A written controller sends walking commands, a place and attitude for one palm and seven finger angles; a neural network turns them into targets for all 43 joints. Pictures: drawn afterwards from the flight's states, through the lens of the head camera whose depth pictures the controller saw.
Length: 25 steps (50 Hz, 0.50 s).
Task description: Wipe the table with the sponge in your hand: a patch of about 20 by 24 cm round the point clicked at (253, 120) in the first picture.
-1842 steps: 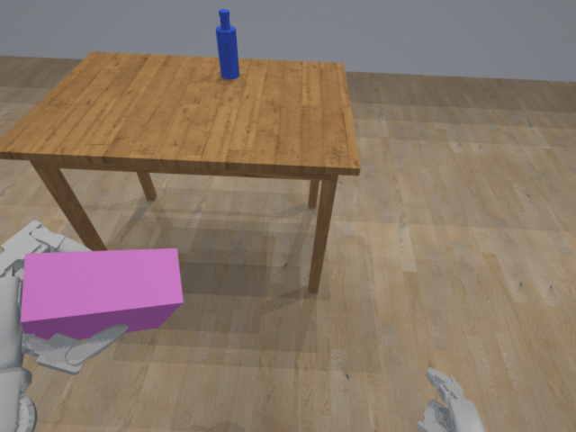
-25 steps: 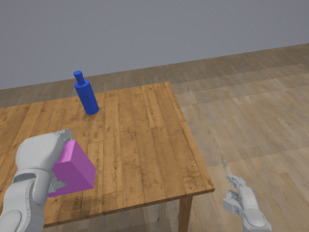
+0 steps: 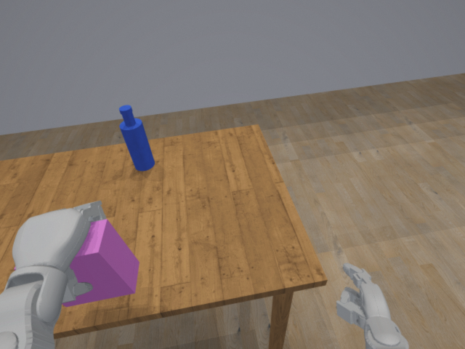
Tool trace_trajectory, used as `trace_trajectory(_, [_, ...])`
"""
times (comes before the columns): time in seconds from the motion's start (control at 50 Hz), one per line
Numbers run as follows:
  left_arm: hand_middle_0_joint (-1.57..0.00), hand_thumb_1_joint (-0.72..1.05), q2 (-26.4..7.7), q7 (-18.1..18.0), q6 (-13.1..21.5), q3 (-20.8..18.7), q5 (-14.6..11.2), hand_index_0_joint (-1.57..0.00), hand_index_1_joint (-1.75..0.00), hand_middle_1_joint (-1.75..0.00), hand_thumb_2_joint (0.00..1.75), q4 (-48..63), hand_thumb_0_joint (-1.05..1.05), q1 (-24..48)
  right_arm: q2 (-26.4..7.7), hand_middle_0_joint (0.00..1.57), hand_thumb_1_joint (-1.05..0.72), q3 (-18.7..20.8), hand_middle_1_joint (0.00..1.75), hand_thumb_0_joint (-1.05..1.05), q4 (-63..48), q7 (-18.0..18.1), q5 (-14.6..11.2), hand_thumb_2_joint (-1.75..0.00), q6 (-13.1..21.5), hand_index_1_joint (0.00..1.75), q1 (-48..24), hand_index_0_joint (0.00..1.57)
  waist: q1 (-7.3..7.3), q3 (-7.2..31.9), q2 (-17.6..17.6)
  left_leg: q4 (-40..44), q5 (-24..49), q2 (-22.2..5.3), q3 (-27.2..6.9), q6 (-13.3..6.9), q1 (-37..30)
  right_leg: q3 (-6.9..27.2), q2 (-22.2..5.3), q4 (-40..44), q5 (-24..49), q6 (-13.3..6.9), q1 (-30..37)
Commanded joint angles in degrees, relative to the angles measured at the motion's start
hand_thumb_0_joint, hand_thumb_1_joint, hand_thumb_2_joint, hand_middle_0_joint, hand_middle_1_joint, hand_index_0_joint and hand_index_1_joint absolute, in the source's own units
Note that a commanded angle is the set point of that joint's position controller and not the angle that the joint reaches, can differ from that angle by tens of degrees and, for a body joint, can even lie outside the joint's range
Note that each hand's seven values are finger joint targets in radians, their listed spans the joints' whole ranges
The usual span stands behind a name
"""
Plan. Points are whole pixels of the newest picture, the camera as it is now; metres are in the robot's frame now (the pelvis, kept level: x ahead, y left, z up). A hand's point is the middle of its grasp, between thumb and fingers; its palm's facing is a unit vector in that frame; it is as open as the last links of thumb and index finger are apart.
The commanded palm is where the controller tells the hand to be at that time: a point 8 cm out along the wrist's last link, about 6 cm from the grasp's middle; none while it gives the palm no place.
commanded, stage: bring the sponge back beside the body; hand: left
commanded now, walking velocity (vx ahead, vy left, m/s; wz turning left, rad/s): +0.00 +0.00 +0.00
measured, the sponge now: (92, 271) +0.19 +0.28 +0.06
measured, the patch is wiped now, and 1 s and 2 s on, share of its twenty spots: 1.00 1.00 1.00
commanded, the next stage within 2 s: step back with the hand held close in 0.12 s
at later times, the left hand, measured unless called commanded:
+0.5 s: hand (100, 226) +0.21 +0.24 +0.16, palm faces +0.31 -0.87 -0.38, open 10.2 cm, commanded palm +0.16 +0.29 +0.18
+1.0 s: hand (80, 234) +0.19 +0.26 +0.16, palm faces +0.37 -0.83 -0.43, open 10.2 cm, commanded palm +0.14 +0.29 +0.18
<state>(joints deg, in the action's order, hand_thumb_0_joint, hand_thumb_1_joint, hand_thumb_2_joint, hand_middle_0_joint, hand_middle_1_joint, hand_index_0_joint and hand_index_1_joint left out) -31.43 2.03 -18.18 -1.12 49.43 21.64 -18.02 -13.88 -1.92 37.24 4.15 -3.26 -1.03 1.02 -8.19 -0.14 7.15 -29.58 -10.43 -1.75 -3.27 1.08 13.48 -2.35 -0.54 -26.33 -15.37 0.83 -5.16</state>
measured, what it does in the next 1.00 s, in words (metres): stands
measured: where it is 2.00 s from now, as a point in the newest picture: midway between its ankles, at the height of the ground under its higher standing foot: outside the picture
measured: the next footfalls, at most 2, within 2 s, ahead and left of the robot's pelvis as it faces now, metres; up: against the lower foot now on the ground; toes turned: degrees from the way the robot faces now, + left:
left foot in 1.58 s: -0.03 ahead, +0.13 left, +0.00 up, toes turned +2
right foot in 1.88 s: -0.10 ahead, -0.12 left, +0.00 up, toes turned -1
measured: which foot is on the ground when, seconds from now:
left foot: down 0.00-1.00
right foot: down 0.00-1.00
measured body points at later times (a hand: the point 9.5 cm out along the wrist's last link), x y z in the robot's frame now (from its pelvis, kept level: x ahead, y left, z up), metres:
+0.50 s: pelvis +0.00 +0.01 -0.01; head +0.00 +0.02 +0.44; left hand +0.19 +0.28 +0.19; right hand +0.18 -0.22 -0.08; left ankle +0.07 +0.13 -0.74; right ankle -0.01 -0.14 -0.74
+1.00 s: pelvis -0.02 +0.02 -0.02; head +0.00 +0.03 +0.43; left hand +0.17 +0.30 +0.19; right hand +0.17 -0.21 -0.08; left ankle +0.07 +0.13 -0.74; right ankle -0.01 -0.14 -0.74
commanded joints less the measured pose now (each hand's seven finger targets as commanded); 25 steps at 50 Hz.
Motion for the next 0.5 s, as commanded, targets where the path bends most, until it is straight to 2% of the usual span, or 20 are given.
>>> trace_trajectory(0.0, [-1.2, 0.1, -12.2, -2.5, 0.3, -8.8, 1.6, -1.2, -1.6, -1.6, 1.3, 11.9, 0.0, 11.2, -5.5, 0.2, -0.9, 1.7, 0.3, 0.0, -10.8, 0.3, 0.2, -0.9, 3.5, 0.3, -14.4, 0.2, 0.43, 6.9, -0.8, 5.7, -0.5, 2.4, -0.2, -2.3, -5.8, 1.7, 2.0, 6.0, 0.8, -3.5, -5.9])
trace_trajectory(0.02, [-1.2, 0.1, -12.0, -2.3, 0.0, -8.6, 1.5, -1.2, -1.6, -1.6, 1.3, 10.7, 0.0, 10.5, -5.7, 0.2, -0.9, 1.7, 0.3, 0.0, -11.0, 0.4, 0.6, -0.9, 3.2, 0.3, -14.4, 0.2, -0.05, 6.1, -0.9, 5.9, -0.9, 2.4, -0.1, -2.5, -5.4, 0.7, 2.1, 6.1, 1.1, -3.6, -5.9])
trace_trajectory(0.04, [-1.2, 0.1, -12.3, -2.0, -0.4, -9.2, 1.5, -1.2, -1.6, -1.6, 1.3, 12.1, 0.0, 10.9, -5.6, 0.2, -0.9, 1.4, 0.3, 0.0, -11.7, 0.4, 0.2, -0.9, 3.4, 0.3, -15.8, 0.2, -0.01, 5.9, 0.8, 6.5, -1.9, 2.5, -0.4, -2.6, -4.8, 2.2, 2.8, 6.0, 1.0, -4.2, -5.1])
trace_trajectory(0.06, [-1.2, 0.1, -12.5, -2.3, 0.1, -9.1, 1.7, -1.2, -1.6, -1.6, 1.3, 13.0, 0.0, 11.4, -5.2, 0.2, -0.9, 1.4, 0.3, 0.0, -11.1, 0.2, 0.2, -0.9, 3.6, 0.3, -14.9, 0.2, 0.17, 7.8, -0.3, 6.0, -1.3, 2.4, -0.3, -2.4, -5.2, 1.7, 2.3, 5.2, 0.6, -3.7, -4.9])
trace_trajectory(0.12, [-1.2, 0.1, -12.4, -2.4, -0.1, -9.2, 1.7, -1.2, -1.6, -1.6, 1.3, 11.3, 0.0, 10.2, -5.6, 0.2, -0.9, 1.6, 0.3, 0.0, -11.0, 0.2, 0.7, -0.9, 3.1, 0.3, -14.4, 0.2, -0.19, 6.8, -0.7, 6.0, -1.3, 2.4, 0.0, -2.5, -5.0, 0.9, 2.3, 5.7, 1.1, -3.7, -5.4])
trace_trajectory(0.14, [-1.2, 0.1, -12.6, -2.2, -0.3, -9.7, 1.7, -1.2, -1.6, -1.6, 1.3, 12.7, 0.0, 10.6, -5.5, 0.2, -0.9, 1.4, 0.3, 0.0, -11.7, 0.2, 0.3, -0.9, 3.4, 0.3, -15.6, 0.2, -0.09, 6.5, 0.8, 6.4, -2.2, 2.5, -0.5, -2.6, -4.7, 2.3, 3.0, 5.9, 0.9, -4.2, -4.9])
trace_trajectory(0.16, [-1.2, 0.1, -12.7, -2.6, 0.1, -9.8, 1.7, -1.2, -1.6, -1.6, 1.3, 13.1, 0.0, 10.6, -5.1, 0.2, -0.9, 1.4, 0.3, 0.0, -11.2, 0.0, 0.2, -0.9, 3.6, 0.3, -14.6, 0.2, 0.02, 8.1, -0.5, 6.0, -1.3, 2.4, -0.4, -2.4, -5.0, 1.7, 2.3, 5.1, 0.5, -3.7, -4.7])
trace_trajectory(0.22, [-1.2, 0.1, -11.5, -2.5, -0.7, -8.8, 2.0, -1.2, -1.6, -1.6, 1.3, 5.2, 0.0, 9.9, -6.0, 0.2, -0.9, 1.7, 0.3, 0.0, -10.1, 0.5, 0.6, -0.9, 3.0, 0.3, -13.7, 0.2, 0.53, 4.0, -3.1, 5.8, -3.0, 2.4, 0.4, -2.3, -4.2, 1.3, 2.4, 6.6, -0.8, -3.6, -7.5])
trace_trajectory(0.24, [-1.2, 0.1, -1.9, -4.7, 12.0, -19.4, -46.4, -1.2, -1.6, -1.6, 1.3, 17.3, 0.0, 26.9, -3.5, 0.2, -0.9, -0.4, 0.3, 0.0, -22.5, 0.1, 0.0, -0.9, 4.3, 0.3, -5.9, 0.2, 6.37, -10.5, -6.1, 2.7, -15.9, 1.2, -0.6, -3.1, -3.6, 7.6, 0.7, 12.8, -7.1, -3.4, -23.0])
trace_trajectory(0.26, [-1.2, 0.1, -6.7, -5.8, 16.3, -21.4, -48.3, -1.2, -1.6, -1.6, 1.3, 8.0, 0.0, 13.4, -4.0, 0.2, -0.9, -1.0, 0.3, 0.0, -17.1, 0.7, 1.6, -0.9, 5.2, 0.3, -1.7, 0.2, 5.09, -3.3, -14.4, -1.2, -16.4, 1.0, -0.4, -3.5, -3.6, 7.6, -1.8, 12.8, -9.5, -4.0, -23.8])
trace_trajectory(0.28, [-1.2, 0.1, -3.6, -6.0, 18.8, -21.4, -51.2, -1.2, -1.6, -1.6, 1.3, 10.1, 0.0, 9.3, -4.3, 0.2, -0.9, -0.2, 0.3, 0.0, -16.0, 0.9, 1.9, -0.9, 5.0, 0.3, 2.4, 0.2, 5.56, 0.5, -20.0, -5.4, -13.6, 1.4, -0.8, -3.3, -3.3, 5.3, -3.7, 11.2, -6.0, -3.8, -20.9])
trace_trajectory(0.3, [-1.2, 0.1, -3.6, -6.6, 20.3, -21.5, -52.4, -1.2, -1.6, -1.6, 1.3, 16.7, 0.0, 10.1, -4.5, 0.2, -0.9, 0.4, 0.3, 0.0, -16.3, 1.0, 1.6, -0.9, 5.4, 0.3, 2.3, 0.2, 6.08, 5.1, -17.7, -7.2, -9.9, 0.6, 0.0, -3.0, -4.5, 6.1, -6.3, 8.3, 0.9, -4.1, -19.2])
trace_trajectory(0.32, [-1.2, 0.1, -3.8, -7.1, 21.5, -22.2, -52.8, -1.2, -1.6, -1.6, 1.3, 19.8, 0.0, 8.7, -5.2, 0.2, -0.9, 0.4, 0.3, 0.0, -15.6, 1.4, 2.4, -0.9, 5.6, 0.3, 3.2, 0.2, 6.29, 8.5, -13.0, -6.1, -5.6, -0.2, -0.3, -3.4, -4.2, 3.8, -6.5, 4.1, 8.8, -3.8, -16.2])
trace_trajectory(0.34, [-1.2, 0.1, -5.4, -7.9, 22.5, -24.6, -53.5, -1.2, -1.6, -1.6, 1.3, 23.0, 0.0, 7.1, -6.3, 0.2, -0.9, 0.7, 0.3, 0.0, -15.6, 1.6, 2.7, -0.9, 6.1, 0.3, 2.9, 0.2, 6.0, 11.2, -4.2, -3.3, -2.8, -1.1, -1.2, -3.6, -4.4, 3.5, -5.6, 0.7, 11.8, -3.3, -13.8])
trace_trajectory(0.36, [-1.2, 0.1, -2.7, -8.3, 23.4, -23.9, -54.1, -1.2, -1.6, -1.6, 1.3, 24.3, 0.0, 3.2, -6.5, 0.2, -0.9, 1.4, 0.3, 0.0, -16.0, 1.6, 2.3, -0.9, 6.3, 0.3, 3.6, 0.2, 6.14, 12.6, 2.2, -1.2, -2.7, -2.5, -3.1, -3.9, -2.6, 2.4, -5.1, -2.0, 9.3, -2.7, -12.7])
trace_trajectory(0.38, [-1.2, 0.1, -2.5, -8.5, 24.7, -24.5, -54.3, -1.2, -1.6, -1.6, 1.3, 25.3, 0.0, 0.9, -7.2, 0.2, -0.9, 1.9, 0.3, 0.0, -16.0, 1.4, 2.3, -0.9, 6.5, 0.3, 3.9, 0.2, 5.91, 11.2, 4.8, 1.0, -7.4, -3.2, -5.0, -4.1, 1.4, 1.4, -3.2, -2.4, 4.0, -2.0, -12.3])
trace_trajectory(0.42, [-1.2, 0.1, -2.6, -8.9, 26.4, -26.4, -54.2, -1.2, -1.6, -1.6, 1.3, 24.5, 0.0, -3.9, -7.0, 0.2, -0.9, 2.2, 0.3, 0.0, -16.1, 1.3, 2.4, -0.9, 6.9, 0.3, 4.7, 0.2, 6.09, 6.9, 6.4, 1.9, -11.6, -2.7, -6.2, -4.3, 8.9, 1.0, -2.1, -2.3, 1.8, -1.9, -12.4])
trace_trajectory(0.44, [-1.2, 0.1, -4.4, -9.1, 26.7, -28.7, -54.4, -1.2, -1.6, -1.6, 1.3, 23.1, 0.0, -6.2, -7.1, 0.2, -0.9, 2.4, 0.3, 0.0, -15.3, 1.2, 2.4, -0.9, 7.1, 0.3, 4.9, 0.2, 5.98, 6.1, 4.9, 2.9, -12.6, -2.7, -7.0, -4.2, 10.0, 0.4, -1.4, -2.7, 1.5, -1.7, -12.3])
trace_trajectory(0.46, [-1.2, 0.1, -2.0, -8.9, 27.4, -27.4, -54.4, -1.2, -1.6, -1.6, 1.3, 23.0, 0.0, -7.4, -6.6, 0.2, -0.9, 2.4, 0.3, 0.0, -15.5, 1.3, 2.3, -0.9, 7.3, 0.3, 5.3, 0.2, 6.24, 7.0, 3.1, 2.9, -11.4, -2.9, -7.3, -4.3, 10.5, 0.1, -1.2, -3.6, 2.6, -1.6, -11.7])
trace_trajectory(0.48, [-1.2, 0.1, -2.5, -8.9, 27.9, -28.0, -54.5, -1.2, -1.6, -1.6, 1.3, 23.1, 0.0, -7.4, -6.9, 0.2, -0.9, 2.8, 0.3, 0.0, -15.5, 1.3, 2.3, -0.9, 7.6, 0.3, 5.4, 0.2, 6.23, 7.8, 1.2, 2.6, -8.6, -3.1, -7.7, -4.3, 10.1, 0.0, -1.0, -3.6, 4.1, -1.3, -11.7])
